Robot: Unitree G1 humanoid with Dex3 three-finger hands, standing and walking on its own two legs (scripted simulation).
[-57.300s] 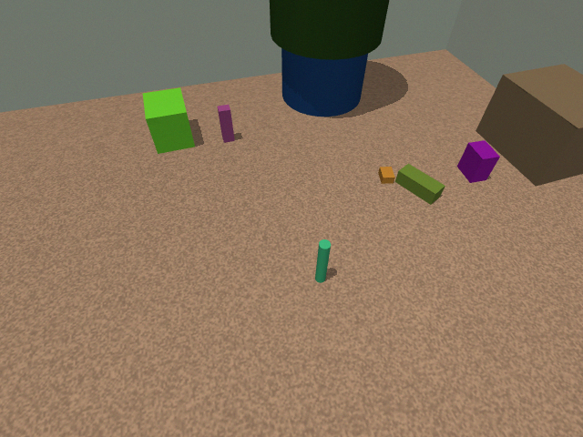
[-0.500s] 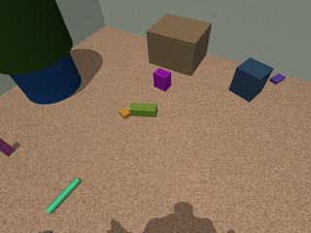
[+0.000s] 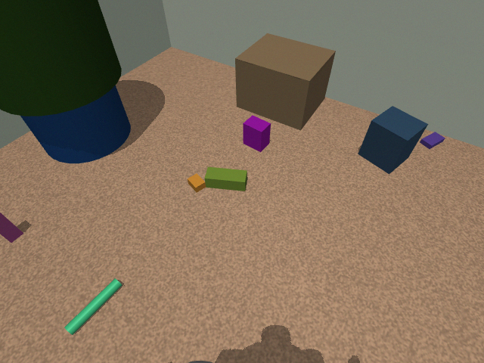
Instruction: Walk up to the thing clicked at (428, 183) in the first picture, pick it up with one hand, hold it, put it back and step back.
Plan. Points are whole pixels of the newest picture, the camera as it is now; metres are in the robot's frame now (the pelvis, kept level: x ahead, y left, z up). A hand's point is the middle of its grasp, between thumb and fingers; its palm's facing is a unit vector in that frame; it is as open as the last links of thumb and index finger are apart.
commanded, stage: step back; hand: left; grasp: from above
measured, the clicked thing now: (226, 179) +1.09 +0.16 -0.73
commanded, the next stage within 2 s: stand in 0.40 s
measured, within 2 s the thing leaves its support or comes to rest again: neither
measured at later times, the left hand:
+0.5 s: hand (105, 356) +0.15 +0.27 -0.14, palm faces -0.02 -0.93 -0.36, open 7.4 cm
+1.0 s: hand out of the picture +0.08 +0.26 -0.14, palm faces -0.04 -0.94 -0.34, open 7.4 cm
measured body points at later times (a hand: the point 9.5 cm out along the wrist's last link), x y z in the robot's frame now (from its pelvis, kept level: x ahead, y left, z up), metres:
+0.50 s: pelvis +0.03 +0.02 +0.01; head +0.05 +0.02 +0.46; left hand +0.15 +0.32 -0.11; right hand +0.15 -0.27 -0.12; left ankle +0.05 +0.15 -0.73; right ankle +0.01 -0.12 -0.73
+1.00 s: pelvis +0.01 +0.01 +0.02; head +0.01 +0.01 +0.47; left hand +0.08 +0.31 -0.12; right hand +0.07 -0.29 -0.12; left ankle +0.05 +0.15 -0.73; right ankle +0.01 -0.12 -0.73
